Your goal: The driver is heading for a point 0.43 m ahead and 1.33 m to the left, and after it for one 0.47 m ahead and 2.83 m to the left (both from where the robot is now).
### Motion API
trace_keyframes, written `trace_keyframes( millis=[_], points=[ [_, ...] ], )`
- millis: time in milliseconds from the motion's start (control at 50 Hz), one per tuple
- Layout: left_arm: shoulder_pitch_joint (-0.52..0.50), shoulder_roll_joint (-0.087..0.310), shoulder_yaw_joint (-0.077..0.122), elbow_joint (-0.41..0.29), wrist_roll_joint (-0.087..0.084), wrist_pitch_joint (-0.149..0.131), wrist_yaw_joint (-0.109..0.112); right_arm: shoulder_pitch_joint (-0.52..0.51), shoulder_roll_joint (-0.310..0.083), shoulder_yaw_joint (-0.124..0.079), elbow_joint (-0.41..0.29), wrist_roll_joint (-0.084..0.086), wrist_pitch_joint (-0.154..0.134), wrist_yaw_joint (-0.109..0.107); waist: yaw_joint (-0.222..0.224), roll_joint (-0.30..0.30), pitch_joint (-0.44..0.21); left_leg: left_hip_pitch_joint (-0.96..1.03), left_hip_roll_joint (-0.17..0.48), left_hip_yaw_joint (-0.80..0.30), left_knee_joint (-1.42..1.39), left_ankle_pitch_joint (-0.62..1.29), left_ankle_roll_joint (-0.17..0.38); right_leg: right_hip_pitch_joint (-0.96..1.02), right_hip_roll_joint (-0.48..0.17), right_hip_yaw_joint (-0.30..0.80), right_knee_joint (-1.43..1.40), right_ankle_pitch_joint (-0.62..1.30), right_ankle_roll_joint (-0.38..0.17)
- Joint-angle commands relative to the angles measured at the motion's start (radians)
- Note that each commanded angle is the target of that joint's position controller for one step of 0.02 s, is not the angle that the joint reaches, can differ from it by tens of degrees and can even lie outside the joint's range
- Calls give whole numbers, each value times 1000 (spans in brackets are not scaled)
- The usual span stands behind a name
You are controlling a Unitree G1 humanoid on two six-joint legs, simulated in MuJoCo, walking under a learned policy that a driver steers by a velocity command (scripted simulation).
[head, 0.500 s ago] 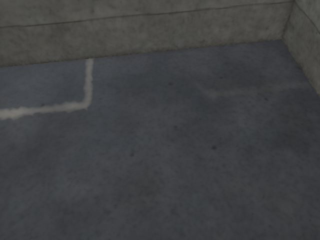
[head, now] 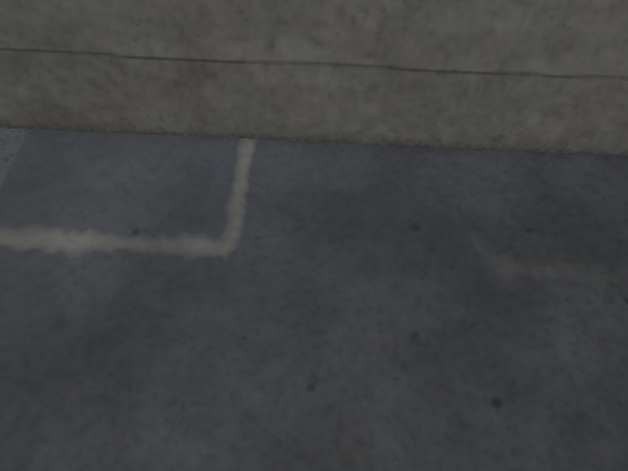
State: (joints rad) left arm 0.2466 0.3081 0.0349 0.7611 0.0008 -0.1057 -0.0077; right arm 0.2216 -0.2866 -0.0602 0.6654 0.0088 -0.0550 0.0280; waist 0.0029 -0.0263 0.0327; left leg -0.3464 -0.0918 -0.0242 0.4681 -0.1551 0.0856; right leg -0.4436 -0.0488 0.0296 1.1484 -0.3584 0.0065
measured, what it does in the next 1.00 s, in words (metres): walks ahead, turning left: right foot, then left foot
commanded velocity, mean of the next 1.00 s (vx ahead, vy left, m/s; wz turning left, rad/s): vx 0.24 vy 0.00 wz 0.58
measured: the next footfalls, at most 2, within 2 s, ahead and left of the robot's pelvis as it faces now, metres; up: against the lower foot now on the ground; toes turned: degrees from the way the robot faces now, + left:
right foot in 0.34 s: +0.38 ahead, -0.12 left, +0.00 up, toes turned +15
left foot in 0.78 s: +0.33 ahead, +0.15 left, +0.00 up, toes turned +29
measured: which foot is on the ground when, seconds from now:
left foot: down 0.00-0.34, up 0.36-0.76, down 0.78-1.00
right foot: up 0.00-0.32, down 0.34-0.78, up 0.80-1.00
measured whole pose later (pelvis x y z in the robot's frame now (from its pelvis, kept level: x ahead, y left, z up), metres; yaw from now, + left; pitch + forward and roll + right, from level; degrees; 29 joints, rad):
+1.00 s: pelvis +0.30 +0.03 +0.01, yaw +35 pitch +3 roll -2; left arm 0.08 0.33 0.08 0.74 0.00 0.01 0.02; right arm 0.17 -0.31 -0.07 0.58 0.00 0.03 -0.02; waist 0.00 -0.03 0.07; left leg -0.35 -0.04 -0.08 0.47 -0.16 0.05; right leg -0.53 -0.01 0.03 1.03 -0.41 0.08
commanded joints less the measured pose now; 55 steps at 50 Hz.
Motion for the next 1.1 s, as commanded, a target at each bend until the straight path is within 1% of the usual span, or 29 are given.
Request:
trace_keyframes(
  millis=[20, 60, 120, 160, 240, 280, 300, 320, 340, 360, 380, 400, 420, 440, 480, 520, 600, 700, 760, 780, 800, 820, 840, 860, 880, 900, 940, 1040, 1100],
  points=[
    [-1, 110, 34, -91, 16, -6, 4, -1, -122, -34, -69, -5, -13, -11, 20, 87, -83, 193, 260, -359, -240, 187, 217, -199, -62, 43, -69, 55, 25],
    [-29, 88, 28, -103, 19, 8, 8, 13, -143, -40, -55, -1, -17, -22, 22, 81, -61, 119, 239, -304, -256, 231, 219, -189, -50, 26, -159, 116, 52],
    [-156, 52, 15, -135, 20, 8, 8, 57, -164, -47, -29, 6, -12, -37, -22, 80, -32, 64, 183, -242, -247, 191, 171, -146, -15, 20, -389, 329, 65],
    [-231, 41, 10, -152, 12, 2, 1, 96, -170, -49, -11, 11, -6, -42, -54, 88, -29, 50, 168, -242, -231, 133, 145, -83, 20, 17, -515, 431, 64],
    [-297, 77, 24, -178, -4, -11, -14, 156, -163, -48, 19, 21, 6, -47, -71, 104, -32, 153, 206, -347, -145, 59, 125, -49, 46, 54, -633, 406, 41],
    [-272, 99, 37, -176, -1, -17, -15, 147, -164, -51, 20, 17, 17, -51, -49, 134, -31, 205, 212, -397, -66, 123, 104, -10, 57, 56, -667, 313, 13],
    [-218, 107, 45, -164, 6, -21, -12, 131, -155, -49, 15, 16, 25, -52, -18, 145, -50, 213, 187, -397, 1, 199, 80, 63, 67, 35, -709, 315, -9],
    [-141, 129, 57, -153, 20, -26, -5, 114, -126, -41, 1, 13, 28, -52, 24, 135, -114, 187, 129, -360, 127, 268, 38, 213, 31, 40, -740, 400, -44],
    [-4, 194, 73, -149, 39, -27, 4, 103, -77, -23, -33, -6, 25, -54, 77, 33, -267, 53, 66, -282, 399, 103, -14, 488, -150, 181, -670, 647, -117],
    [54, 228, 80, -125, 47, -7, 2, 277, -37, -7, -37, 11, 20, -54, 15, -283, -412, -266, -65, -166, 698, -530, -84, 797, -405, 559, -675, 767, -311],
    [47, 157, 69, -140, 12, 8, -1, 311, -144, -26, -11, 12, 21, -53, 19, -219, -410, -338, 23, -189, 847, -519, -112, 760, -429, 641, -698, 660, -316],
    [6, 96, 52, -157, 9, 21, 8, 204, -189, -43, -21, 17, 34, -55, 47, -126, -286, -378, 52, -160, 896, -444, -138, 657, -376, 474, -705, 664, -278],
    [-42, 75, 43, -158, 13, 33, 11, 136, -189, -47, -34, 11, 48, -59, 39, -50, -208, -369, 82, -121, 878, -390, -153, 538, -321, 341, -719, 712, -246],
    [-77, 69, 40, -150, 14, 41, 13, 101, -177, -50, -49, 5, 60, -62, 19, -44, -146, -356, 109, -104, 839, -356, -160, 436, -279, 265, -737, 739, -232],
    [-121, 75, 42, -134, 22, 45, 14, 116, -113, -41, -53, 16, 86, -62, -21, -98, -86, -260, 130, -54, 732, -313, -162, 272, -218, 135, -811, 707, -213],
    [-132, 103, 55, -117, 22, 46, 17, 91, -75, -30, -73, 11, 95, -62, -20, -123, -91, -241, 138, -27, 637, -264, -169, 259, -231, 86, -853, 739, -240],
    [-168, 134, 68, -100, 5, 65, 29, 33, -78, -28, -92, 5, 97, -43, -14, -95, -143, -148, 161, -8, 446, -92, -150, 272, -249, -12, -876, 660, -237],
    [-152, 173, 81, -71, -18, 83, 20, -66, -107, -42, -140, 5, 110, -13, 13, -103, -99, -75, 149, 37, 252, -85, -103, 298, -271, -61, -849, 469, -198],
    [-144, 174, 84, -54, -40, 89, 16, -40, -119, -57, -142, 3, 111, -6, -14, -84, -96, 48, 107, 76, 34, -3, -49, 306, -251, -103, -719, 421, -130],
    [-86, 141, 76, -31, -32, 89, 11, 13, -163, -76, -129, 0, 108, -17, -26, -10, -121, 183, 108, 31, -50, 148, -10, 245, -196, -154, -589, 370, -71],
    [-69, 88, 57, -56, 18, 87, 6, 77, -292, -108, -138, -7, 104, -39, -20, 260, -173, 399, 340, -284, -56, 570, 88, 4, -84, -234, -270, 21, 21],
    [-113, 77, 47, -99, 28, 88, 11, 53, -307, -100, -161, -29, 91, -38, -32, 341, -216, 410, 491, -526, -79, 594, 297, -210, 42, -113, -28, -338, 70],
    [-166, 127, 62, -94, 10, 92, 13, 59, -250, -84, -156, -26, 72, -28, -73, 194, -222, 384, 446, -454, -92, 570, 288, -227, 21, -3, 69, -304, 65],
    [-174, 124, 63, -96, -5, 96, 16, 28, -226, -75, -144, -18, 58, -29, -45, 161, -187, 349, 393, -369, -83, 520, 231, -235, 7, 16, 71, -228, 51],
    [-157, 118, 65, -78, 0, 99, 26, -14, -205, -70, -144, -5, 56, -32, -23, 109, -171, 316, 345, -322, -83, 442, 181, -231, -8, 27, 26, -160, 50],
    [-158, 131, 70, -79, 8, 103, 34, -54, -191, -64, -149, 6, 61, -38, -8, 124, -156, 275, 322, -302, -90, 406, 159, -208, -12, 31, -14, -112, 56],
    [-135, 118, 68, -73, 6, 107, 31, -85, -188, -59, -158, -7, 69, -46, 16, 154, -166, 207, 289, -286, -100, 415, 159, -132, 20, 18, -33, -55, 70],
    [-162, 78, 53, -84, 2, 110, 28, -79, -201, -66, -149, -5, 79, -60, -3, 160, -168, 177, 265, -333, -96, 261, 156, -57, 51, 36, -270, -17, 82],
    [-171, 86, 55, -95, -8, 102, 13, -72, -200, -65, -147, 0, 82, -56, -21, 188, -155, 106, 239, -412, -155, -207, 153, 19, 71, 29, -395, -8, 58]
  ],
)
Keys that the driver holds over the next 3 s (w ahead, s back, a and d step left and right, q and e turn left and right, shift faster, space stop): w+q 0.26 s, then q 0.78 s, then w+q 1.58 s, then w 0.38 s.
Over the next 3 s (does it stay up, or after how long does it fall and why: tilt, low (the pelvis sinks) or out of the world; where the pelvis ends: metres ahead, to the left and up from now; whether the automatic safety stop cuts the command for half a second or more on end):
stays up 0.52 0.87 0.01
